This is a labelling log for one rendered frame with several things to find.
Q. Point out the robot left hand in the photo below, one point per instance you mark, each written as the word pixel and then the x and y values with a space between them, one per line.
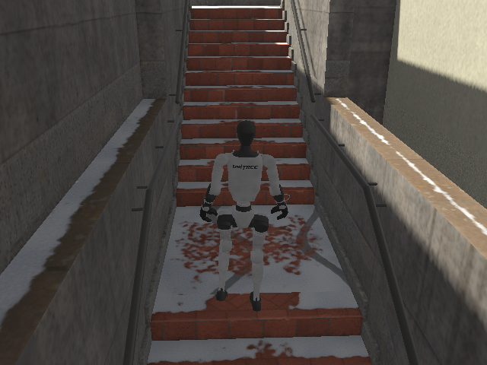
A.
pixel 210 211

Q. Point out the left robot upper arm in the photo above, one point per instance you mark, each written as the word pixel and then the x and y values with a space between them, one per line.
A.
pixel 220 161

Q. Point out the right robot upper arm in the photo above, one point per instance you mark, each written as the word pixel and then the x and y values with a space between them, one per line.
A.
pixel 272 172

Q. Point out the robot right thigh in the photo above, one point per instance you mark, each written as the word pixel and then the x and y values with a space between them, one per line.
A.
pixel 260 227

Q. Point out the robot left shin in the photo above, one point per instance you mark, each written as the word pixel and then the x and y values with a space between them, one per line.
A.
pixel 223 263

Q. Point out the robot right hand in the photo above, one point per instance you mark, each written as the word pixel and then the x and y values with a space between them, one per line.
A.
pixel 284 212

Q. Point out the right robot forearm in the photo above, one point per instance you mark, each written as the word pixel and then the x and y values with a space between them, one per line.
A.
pixel 280 200

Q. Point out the left robot forearm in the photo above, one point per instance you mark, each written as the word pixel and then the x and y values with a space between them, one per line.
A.
pixel 208 201

